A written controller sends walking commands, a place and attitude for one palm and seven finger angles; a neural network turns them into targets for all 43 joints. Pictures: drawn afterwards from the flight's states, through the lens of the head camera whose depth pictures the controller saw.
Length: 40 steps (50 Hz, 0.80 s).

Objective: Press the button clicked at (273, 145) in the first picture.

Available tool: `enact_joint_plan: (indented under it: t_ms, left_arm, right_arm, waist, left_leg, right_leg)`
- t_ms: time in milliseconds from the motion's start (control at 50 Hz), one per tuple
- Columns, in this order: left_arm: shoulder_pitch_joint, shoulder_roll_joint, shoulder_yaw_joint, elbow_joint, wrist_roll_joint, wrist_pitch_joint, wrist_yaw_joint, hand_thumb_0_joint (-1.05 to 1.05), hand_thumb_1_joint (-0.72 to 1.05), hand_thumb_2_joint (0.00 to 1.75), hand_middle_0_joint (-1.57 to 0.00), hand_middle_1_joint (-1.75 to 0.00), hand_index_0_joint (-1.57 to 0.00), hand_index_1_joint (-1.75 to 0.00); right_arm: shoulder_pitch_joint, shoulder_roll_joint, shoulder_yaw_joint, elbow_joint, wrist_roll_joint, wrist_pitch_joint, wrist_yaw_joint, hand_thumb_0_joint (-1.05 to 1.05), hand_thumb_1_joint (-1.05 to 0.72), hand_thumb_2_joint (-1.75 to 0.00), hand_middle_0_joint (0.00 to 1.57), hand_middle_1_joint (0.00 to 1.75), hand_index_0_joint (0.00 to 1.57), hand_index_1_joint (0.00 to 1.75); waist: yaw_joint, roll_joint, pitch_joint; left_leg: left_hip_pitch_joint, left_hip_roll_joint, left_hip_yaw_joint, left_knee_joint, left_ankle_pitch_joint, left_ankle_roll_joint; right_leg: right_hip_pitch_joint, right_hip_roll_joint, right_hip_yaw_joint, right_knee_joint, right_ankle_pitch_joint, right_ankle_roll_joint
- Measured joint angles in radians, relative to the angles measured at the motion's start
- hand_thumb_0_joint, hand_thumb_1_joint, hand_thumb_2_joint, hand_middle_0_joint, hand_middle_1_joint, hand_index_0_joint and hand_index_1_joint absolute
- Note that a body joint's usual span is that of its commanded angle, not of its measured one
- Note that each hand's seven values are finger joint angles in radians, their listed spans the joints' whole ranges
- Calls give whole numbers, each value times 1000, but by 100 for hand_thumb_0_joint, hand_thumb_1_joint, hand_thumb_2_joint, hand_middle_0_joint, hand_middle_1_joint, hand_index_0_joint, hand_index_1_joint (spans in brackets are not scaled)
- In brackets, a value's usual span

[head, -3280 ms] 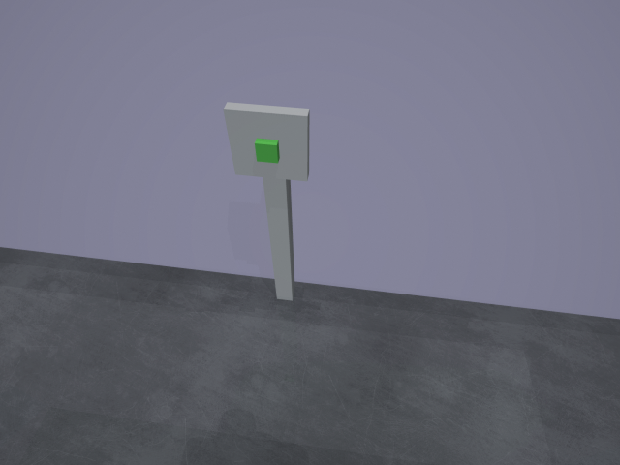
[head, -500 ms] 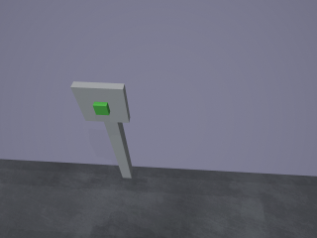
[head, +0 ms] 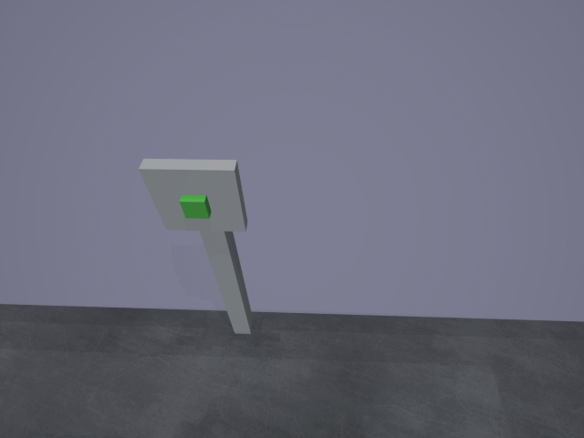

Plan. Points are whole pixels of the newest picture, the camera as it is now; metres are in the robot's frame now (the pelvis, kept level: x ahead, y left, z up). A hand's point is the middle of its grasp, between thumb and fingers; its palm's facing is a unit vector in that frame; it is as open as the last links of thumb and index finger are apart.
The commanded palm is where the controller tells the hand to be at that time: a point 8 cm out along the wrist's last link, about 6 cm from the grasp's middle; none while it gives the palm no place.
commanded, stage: come to a stop and stand still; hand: left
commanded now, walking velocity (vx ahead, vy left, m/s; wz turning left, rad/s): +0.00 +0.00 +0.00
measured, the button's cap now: (196, 205) +0.54 +0.23 -0.04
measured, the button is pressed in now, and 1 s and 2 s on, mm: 0 0 0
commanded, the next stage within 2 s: look again from close up in 0.54 s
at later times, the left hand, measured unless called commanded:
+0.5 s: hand out of the picture +0.03 +0.16 -0.17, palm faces +0.02 -0.98 -0.21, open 7.3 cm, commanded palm none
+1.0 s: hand out of the picture +0.04 +0.15 -0.17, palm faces +0.03 -0.98 -0.21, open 7.3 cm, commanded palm none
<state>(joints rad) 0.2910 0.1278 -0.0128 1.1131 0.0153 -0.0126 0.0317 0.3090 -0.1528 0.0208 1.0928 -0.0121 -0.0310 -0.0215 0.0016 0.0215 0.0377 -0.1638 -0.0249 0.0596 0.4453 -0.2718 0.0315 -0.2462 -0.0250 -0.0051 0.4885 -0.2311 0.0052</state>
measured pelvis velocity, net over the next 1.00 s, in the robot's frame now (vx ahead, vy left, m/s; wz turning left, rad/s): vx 0.04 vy -0.03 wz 0.01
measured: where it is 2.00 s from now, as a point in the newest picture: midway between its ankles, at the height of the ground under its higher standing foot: outside the picture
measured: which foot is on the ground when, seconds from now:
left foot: down 0.00-1.00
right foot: down 0.00-1.00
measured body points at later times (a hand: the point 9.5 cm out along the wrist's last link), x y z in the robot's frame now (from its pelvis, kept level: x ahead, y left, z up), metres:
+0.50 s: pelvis +0.03 -0.02 +0.00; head +0.05 -0.02 +0.45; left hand +0.03 +0.21 -0.16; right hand +0.03 -0.23 -0.16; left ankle -0.02 +0.10 -0.74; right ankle +0.02 -0.12 -0.74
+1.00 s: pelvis +0.04 -0.03 +0.00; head +0.06 -0.03 +0.45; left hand +0.04 +0.20 -0.16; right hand +0.03 -0.24 -0.16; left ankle -0.02 +0.10 -0.74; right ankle +0.02 -0.12 -0.74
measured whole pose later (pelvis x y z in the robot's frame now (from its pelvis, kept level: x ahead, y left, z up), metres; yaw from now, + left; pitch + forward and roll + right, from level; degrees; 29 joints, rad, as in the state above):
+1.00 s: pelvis +0.04 -0.03 +0.00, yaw +0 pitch +0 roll +0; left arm 0.26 0.15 0.00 1.11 0.01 -0.02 0.04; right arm 0.27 -0.14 0.02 1.15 -0.01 -0.03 -0.04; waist 0.00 0.01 0.05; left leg -0.10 0.02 0.03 0.42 -0.31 -0.02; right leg -0.18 0.02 -0.03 0.46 -0.28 -0.04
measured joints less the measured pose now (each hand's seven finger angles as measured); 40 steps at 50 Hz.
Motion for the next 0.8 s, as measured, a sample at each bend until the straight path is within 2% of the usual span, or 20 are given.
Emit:
enact_joint_plan:
  t_ms: [300, 800]
  left_arm:
    - [-26, 15, 2, 16, -2, -3, 2, 1, 92, 90, -20, -30, -20, -30]
    - [-43, 29, 14, 2, -3, -3, 6, 1, 92, 90, -20, -30, -20, -30]
  right_arm:
    - [-45, -2, -2, 29, 1, -1, -11, 1, -91, -90, 20, 30, 20, 30]
    - [-44, 9, -3, 50, 0, 3, -15, 1, -91, -90, 20, 30, 20, 30]
  waist:
    - [3, -13, 14]
    - [1, -15, 12]
  left_leg:
    - [36, 18, -9, -12, -22, -17]
    - [64, 41, -20, -27, -38, -41]
  right_leg:
    - [37, 18, -10, -13, -23, -14]
    - [63, 40, -23, -21, -46, -36]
